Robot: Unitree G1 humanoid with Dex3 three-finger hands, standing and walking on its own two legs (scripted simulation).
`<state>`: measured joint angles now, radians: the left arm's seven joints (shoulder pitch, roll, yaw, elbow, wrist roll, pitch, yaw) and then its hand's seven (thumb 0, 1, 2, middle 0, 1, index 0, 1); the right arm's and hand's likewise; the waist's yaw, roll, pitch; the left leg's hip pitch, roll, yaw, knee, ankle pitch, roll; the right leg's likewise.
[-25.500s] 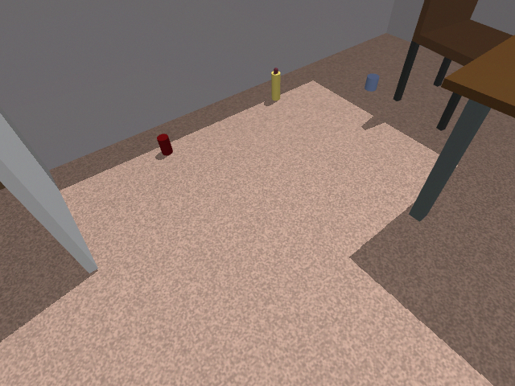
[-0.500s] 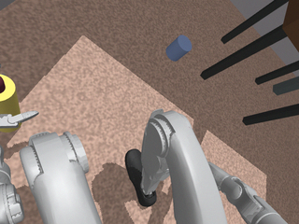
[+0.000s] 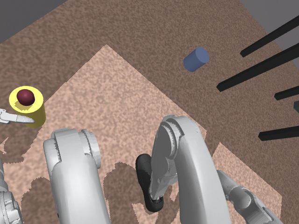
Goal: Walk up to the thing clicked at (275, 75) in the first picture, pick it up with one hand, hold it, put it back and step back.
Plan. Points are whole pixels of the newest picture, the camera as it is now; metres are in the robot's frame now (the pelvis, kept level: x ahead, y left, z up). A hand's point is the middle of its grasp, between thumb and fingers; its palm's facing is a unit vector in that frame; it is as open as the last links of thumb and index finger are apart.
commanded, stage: rise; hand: left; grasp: from the side
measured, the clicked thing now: (30, 108) +0.40 +0.25 -0.18
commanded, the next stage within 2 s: home in 0.12 s
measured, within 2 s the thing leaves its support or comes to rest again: neither
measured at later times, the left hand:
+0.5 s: hand out of the picture +0.32 +0.37 +0.03, palm faces +0.27 -0.84 -0.47, open 17.4 cm
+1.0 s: hand out of the picture +0.26 +0.26 +0.23, palm faces +0.31 -0.88 -0.37, open 17.3 cm
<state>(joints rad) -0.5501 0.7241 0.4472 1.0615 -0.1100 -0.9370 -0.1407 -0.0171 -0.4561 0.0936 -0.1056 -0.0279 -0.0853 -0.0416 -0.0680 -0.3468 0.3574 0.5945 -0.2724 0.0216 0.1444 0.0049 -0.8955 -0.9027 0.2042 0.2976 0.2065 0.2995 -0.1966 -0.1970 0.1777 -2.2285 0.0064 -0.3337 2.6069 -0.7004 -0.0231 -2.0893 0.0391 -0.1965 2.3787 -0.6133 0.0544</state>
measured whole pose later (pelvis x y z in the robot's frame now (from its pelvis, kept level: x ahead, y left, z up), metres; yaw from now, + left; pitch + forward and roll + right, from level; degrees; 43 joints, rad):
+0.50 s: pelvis +0.01 -0.01 +0.10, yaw +8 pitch +32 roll -6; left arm -0.31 0.59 0.36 0.65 0.06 -0.22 -0.05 -0.02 -0.52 0.07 -0.07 -0.05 -0.06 -0.06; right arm 0.09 -0.25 0.02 0.60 0.00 0.15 0.04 0.01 -0.91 -0.91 0.20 0.30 0.20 0.30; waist -0.05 0.00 -0.13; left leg -2.09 0.04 -0.11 2.19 -0.67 -0.01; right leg -2.04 -0.01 -0.04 2.11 -0.64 0.04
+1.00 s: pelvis +0.07 -0.01 +0.34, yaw +13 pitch +22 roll -3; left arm 0.10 0.30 0.11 0.35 0.01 0.15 0.15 -0.01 -0.52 0.07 -0.06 -0.05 -0.06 -0.06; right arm 0.17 -0.23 0.00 0.50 0.04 0.01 -0.12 0.01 -0.90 -0.91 0.20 0.30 0.20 0.30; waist -0.05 0.00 -0.18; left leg -1.20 0.06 -0.06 1.40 -0.59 -0.03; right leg -1.17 -0.01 -0.05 1.36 -0.57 0.00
